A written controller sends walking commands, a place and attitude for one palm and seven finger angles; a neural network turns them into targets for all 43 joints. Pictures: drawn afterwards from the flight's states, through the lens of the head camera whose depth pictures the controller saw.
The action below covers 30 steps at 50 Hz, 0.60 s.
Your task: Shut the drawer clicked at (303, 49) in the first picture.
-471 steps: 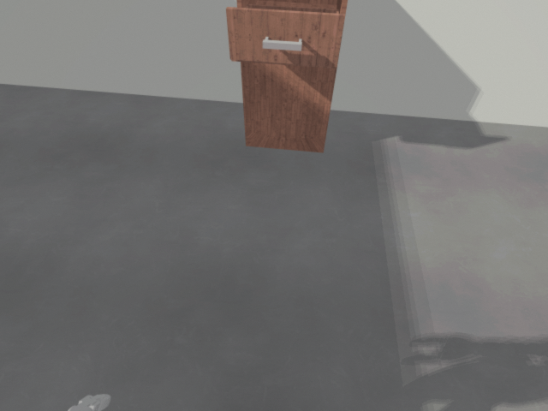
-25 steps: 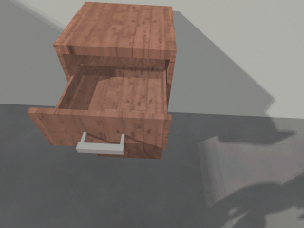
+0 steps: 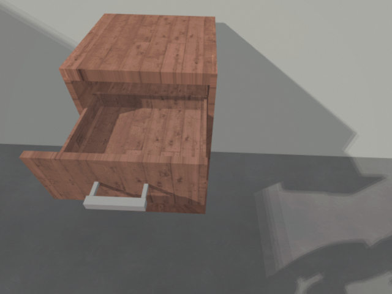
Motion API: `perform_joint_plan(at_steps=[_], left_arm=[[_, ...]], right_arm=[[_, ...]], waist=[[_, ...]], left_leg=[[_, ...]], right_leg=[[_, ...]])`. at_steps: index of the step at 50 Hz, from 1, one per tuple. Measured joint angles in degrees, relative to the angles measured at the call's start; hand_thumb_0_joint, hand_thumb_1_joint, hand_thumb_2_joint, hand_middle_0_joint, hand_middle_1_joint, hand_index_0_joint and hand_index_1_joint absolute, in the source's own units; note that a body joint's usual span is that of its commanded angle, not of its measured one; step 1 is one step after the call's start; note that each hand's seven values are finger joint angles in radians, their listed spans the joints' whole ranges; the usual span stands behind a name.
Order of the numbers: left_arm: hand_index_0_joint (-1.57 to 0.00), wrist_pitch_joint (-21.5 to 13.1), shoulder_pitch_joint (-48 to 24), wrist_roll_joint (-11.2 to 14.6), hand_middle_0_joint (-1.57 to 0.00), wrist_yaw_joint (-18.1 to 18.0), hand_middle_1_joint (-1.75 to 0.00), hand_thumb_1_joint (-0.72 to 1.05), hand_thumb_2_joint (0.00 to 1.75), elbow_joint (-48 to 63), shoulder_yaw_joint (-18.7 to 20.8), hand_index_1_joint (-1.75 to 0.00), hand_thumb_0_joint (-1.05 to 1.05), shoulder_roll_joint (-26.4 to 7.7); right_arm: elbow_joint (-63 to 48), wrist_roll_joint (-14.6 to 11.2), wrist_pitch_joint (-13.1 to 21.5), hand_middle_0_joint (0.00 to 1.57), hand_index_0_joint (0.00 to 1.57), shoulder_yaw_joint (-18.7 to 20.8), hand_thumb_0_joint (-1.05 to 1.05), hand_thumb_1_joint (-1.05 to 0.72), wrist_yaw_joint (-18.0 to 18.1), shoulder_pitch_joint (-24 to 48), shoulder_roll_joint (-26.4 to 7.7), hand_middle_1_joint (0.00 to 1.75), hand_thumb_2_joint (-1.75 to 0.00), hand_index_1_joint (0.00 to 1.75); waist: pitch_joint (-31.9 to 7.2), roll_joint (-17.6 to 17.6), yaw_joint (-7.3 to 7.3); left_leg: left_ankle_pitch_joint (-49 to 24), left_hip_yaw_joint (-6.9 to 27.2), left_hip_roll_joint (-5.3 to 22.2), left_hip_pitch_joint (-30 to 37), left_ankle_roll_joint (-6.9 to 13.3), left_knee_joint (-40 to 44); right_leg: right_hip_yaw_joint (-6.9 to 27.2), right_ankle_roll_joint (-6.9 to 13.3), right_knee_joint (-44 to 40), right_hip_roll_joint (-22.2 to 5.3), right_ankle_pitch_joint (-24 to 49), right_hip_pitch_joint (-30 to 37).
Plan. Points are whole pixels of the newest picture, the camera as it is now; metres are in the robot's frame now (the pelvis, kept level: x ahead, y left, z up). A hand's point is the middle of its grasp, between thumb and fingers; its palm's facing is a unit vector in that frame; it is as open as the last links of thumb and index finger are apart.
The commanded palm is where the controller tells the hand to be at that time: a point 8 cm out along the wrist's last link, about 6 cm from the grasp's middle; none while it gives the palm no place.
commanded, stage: come to a stop and stand still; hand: left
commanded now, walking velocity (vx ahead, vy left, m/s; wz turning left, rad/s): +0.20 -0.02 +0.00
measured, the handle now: (118, 195) +0.33 +0.21 -0.02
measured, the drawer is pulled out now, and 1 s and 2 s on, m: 0.30 0.30 0.30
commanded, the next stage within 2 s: look again from close up in 1.22 s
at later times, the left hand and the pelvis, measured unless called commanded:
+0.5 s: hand out of the picture +0.06 +0.17 -0.17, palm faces +0.05 -0.96 -0.26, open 7.3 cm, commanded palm none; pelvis +0.03 -0.01 +0.00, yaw +2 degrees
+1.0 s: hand out of the picture -0.01 +0.19 -0.17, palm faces +0.03 -0.97 -0.22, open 7.3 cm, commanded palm none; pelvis -0.03 +0.00 +0.00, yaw +2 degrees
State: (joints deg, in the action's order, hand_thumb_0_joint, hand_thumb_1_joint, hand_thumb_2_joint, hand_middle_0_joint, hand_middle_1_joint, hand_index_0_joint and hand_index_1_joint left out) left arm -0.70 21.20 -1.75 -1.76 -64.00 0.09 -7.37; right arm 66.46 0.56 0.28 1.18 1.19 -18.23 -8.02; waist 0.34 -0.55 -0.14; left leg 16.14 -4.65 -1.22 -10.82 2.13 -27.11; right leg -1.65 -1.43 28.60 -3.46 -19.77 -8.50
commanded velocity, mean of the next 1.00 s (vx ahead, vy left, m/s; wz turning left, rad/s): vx -0.05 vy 0.02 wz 0.00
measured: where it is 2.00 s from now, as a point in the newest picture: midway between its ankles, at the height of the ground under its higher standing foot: outside the picture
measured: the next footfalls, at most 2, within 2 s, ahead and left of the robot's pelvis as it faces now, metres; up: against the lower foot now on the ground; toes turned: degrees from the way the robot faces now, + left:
none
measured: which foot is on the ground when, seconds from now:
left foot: down 0.00-1.00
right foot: down 0.00-1.00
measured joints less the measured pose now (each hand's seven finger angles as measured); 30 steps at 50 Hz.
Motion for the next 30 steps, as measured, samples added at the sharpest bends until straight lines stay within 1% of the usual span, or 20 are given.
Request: perform_joint_plan(at_steps=[3,6,8,11,14,16,17,18,20,23,25,27,30], left_arm=[[-0.20,-0.7,1.0,0.2,-0.20,0.0,-0.30,0.91,0.90,0.1,0.4,-0.30,0.00,0.4],[-0.20,-1.1,1.9,0.4,-0.20,-0.5,-0.30,0.91,0.90,-0.2,0.6,-0.30,0.00,0.7],[-0.20,-0.7,2.0,0.4,-0.20,-0.9,-0.30,0.91,0.90,-0.8,0.5,-0.30,0.00,1.0],[-0.20,0.4,0.6,0.9,-0.20,-1.4,-0.30,0.91,0.90,-1.2,0.2,-0.30,0.00,1.5],[-0.20,1.5,-1.7,0.9,-0.20,-1.6,-0.30,0.91,0.90,0.5,0.4,-0.30,0.00,1.4],[-0.21,1.5,-3.7,0.8,-0.20,-1.5,-0.30,0.91,0.90,2.1,0.7,-0.30,0.00,0.9],[-0.21,1.2,-4.6,0.6,-0.20,-1.6,-0.30,0.91,0.90,2.8,0.9,-0.30,0.00,0.3],[-0.21,0.9,-5.3,0.5,-0.20,-1.8,-0.30,0.92,0.90,3.2,1.1,-0.30,0.00,-0.3],[-0.21,0.4,-6.3,0.4,-0.20,-1.7,-0.30,0.92,0.90,3.5,1.3,-0.30,0.01,-1.0],[-0.20,-0.1,-7.2,0.4,-0.20,-1.6,-0.30,0.92,0.90,3.9,1.0,-0.30,0.00,-1.7],[-0.20,0.0,-7.8,0.4,-0.20,-1.6,-0.30,0.92,0.90,3.9,0.8,-0.30,0.00,-2.1],[-0.20,0.4,-8.5,0.6,-0.20,-1.4,-0.30,0.92,0.90,3.6,0.7,-0.30,0.00,-2.6],[-0.20,0.7,-9.4,0.7,-0.20,-1.2,-0.30,0.92,0.90,3.2,0.4,-0.30,0.00,-2.6]], right_arm=[[-0.2,0.1,0.2,0.20,0.20,-0.1,0.01,-0.91,0.1,-0.6,-0.3,0.30,-0.90,0.30],[-0.3,0.1,0.0,0.20,0.20,-0.3,0.01,-0.91,0.4,0.0,-0.6,0.30,-0.90,0.30],[-0.4,-0.1,0.3,0.20,0.20,-0.4,0.01,-0.91,0.8,1.3,-0.5,0.30,-0.90,0.30],[-1.6,-0.3,1.1,0.20,0.20,-0.2,0.01,-0.91,1.7,3.0,-0.4,0.30,-0.90,0.30],[-3.2,-0.2,1.3,0.20,0.20,-0.1,0.01,-0.91,2.0,3.8,-0.3,0.30,-0.90,0.30],[-3.7,-0.2,0.8,0.20,0.20,0.0,0.01,-0.92,2.2,4.3,-0.5,0.30,-0.90,0.30],[-3.8,-0.2,0.5,0.20,0.20,0.1,0.01,-0.92,2.0,4.6,-0.4,0.30,-0.90,0.30],[-3.7,-0.2,0.2,0.20,0.20,0.2,0.01,-0.92,1.9,4.8,-0.4,0.30,-0.90,0.30],[-3.6,-0.3,-0.6,0.20,0.20,0.6,0.01,-0.92,1.6,5.3,-0.9,0.30,-0.90,0.30],[-3.9,-0.4,-1.5,0.20,0.20,1.1,0.01,-0.92,1.2,6.1,-1.5,0.30,-0.90,0.30],[-3.9,-0.5,-1.5,0.20,0.20,1.1,0.01,-0.92,1.1,6.7,-1.6,0.30,-0.90,0.30],[-3.7,-0.3,-1.0,0.20,0.20,0.8,0.01,-0.92,1.0,7.0,-1.4,0.30,-0.90,0.30],[-3.2,-0.2,-0.4,0.20,0.20,0.2,0.01,-0.92,0.9,7.0,-1.4,0.30,-0.90,0.30]], waist=[[0.4,1.0,0.15],[1.0,1.1,0.55],[1.5,0.4,0.65],[2.9,-0.1,0.51],[3.6,0.4,0.45],[4.3,0.6,0.48],[4.6,0.2,0.64],[4.7,0.0,0.77],[4.3,0.8,0.74],[3.4,1.8,0.07],[3.1,1.5,-0.11],[2.9,0.7,-0.04],[2.4,0.3,0.08]], left_leg=[[2.7,0.8,1.3,-1.4,-0.5,-4.2],[5.0,0.0,2.5,-2.0,-0.9,-7.6],[6.0,-0.6,2.2,-0.4,-0.8,-5.9],[3.4,-1.0,1.6,1.3,-0.2,-4.1],[1.9,-1.0,1.3,3.2,0.4,-0.5],[2.1,-0.6,0.9,3.7,-0.1,1.0],[2.4,-0.6,0.5,3.6,-0.4,0.7],[2.8,-0.5,0.2,3.2,-0.8,-0.1],[3.5,-0.2,0.8,2.4,-1.3,-1.5],[3.2,0.3,1.6,1.3,-2.0,-2.8],[3.6,0.2,1.6,1.7,-1.8,-2.1],[2.4,-0.4,1.4,2.6,-1.4,-0.3],[0.9,-0.7,1.3,3.7,-1.4,1.9]], right_leg=[[-0.9,0.5,0.6,1.2,-1.4,0.5],[-1.5,0.8,1.1,1.9,-2.7,1.4],[-1.2,0.6,2.1,1.6,-3.3,1.5],[-1.3,0.2,6.4,0.7,-0.5,0.1],[-1.3,0.5,9.2,0.7,-3.5,-2.7],[-1.4,0.7,7.3,0.5,-1.9,-4.0],[-1.1,0.8,4.9,0.2,1.8,-4.1],[-0.9,1.0,4.0,0.0,2.7,-3.8],[-1.3,1.2,3.7,0.5,1.0,-3.7],[-1.9,1.6,3.2,1.2,0.7,-3.8],[-1.8,1.7,2.9,1.3,1.1,-3.9],[-1.3,1.5,2.3,1.2,1.7,-3.6],[-1.0,1.3,0.2,1.3,3.2,-2.6]])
